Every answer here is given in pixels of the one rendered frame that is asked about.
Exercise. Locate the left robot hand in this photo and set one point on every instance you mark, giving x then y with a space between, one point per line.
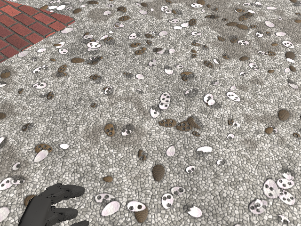
40 212

